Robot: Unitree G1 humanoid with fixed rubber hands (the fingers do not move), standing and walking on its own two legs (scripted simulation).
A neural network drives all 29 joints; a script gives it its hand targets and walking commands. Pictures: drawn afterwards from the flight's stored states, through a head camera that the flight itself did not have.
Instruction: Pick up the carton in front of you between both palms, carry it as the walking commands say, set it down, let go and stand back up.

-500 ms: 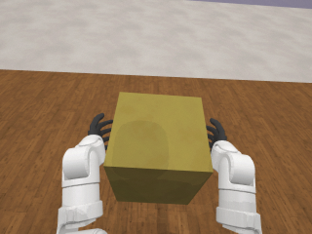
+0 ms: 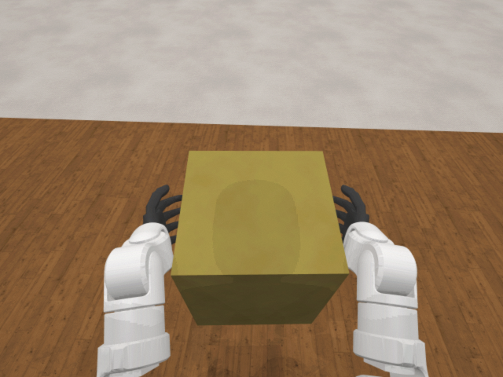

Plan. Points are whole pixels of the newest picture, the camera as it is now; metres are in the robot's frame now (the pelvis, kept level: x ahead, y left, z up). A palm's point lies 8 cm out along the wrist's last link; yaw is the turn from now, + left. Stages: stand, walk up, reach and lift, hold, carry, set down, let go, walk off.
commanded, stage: carry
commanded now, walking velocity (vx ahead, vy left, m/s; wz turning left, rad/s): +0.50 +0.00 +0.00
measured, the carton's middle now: (255, 244) +0.33 +0.01 +0.02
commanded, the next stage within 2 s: none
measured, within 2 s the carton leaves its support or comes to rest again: neither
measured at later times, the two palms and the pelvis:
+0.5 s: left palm (194, 117) +0.64 +0.16 +0.05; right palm (325, 125) +0.62 -0.14 +0.06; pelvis +0.32 +0.03 -0.04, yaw -1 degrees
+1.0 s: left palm (221, 69) +0.96 +0.13 +0.01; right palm (317, 71) +0.96 -0.17 +0.00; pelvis +0.64 -0.02 -0.08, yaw +0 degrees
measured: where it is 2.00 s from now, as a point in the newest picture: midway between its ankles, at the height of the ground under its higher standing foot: (261, 193)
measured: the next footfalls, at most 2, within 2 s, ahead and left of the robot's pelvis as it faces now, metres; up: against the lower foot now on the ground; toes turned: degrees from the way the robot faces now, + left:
left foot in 0.34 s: +0.39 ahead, +0.07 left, -0.04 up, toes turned +4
right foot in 0.88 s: +0.72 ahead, -0.08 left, -0.08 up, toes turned -6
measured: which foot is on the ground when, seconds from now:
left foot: up 0.00-0.32, down 0.34-0.90, up 0.92-1.00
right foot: down 0.00-0.36, up 0.38-0.86, down 0.88-1.00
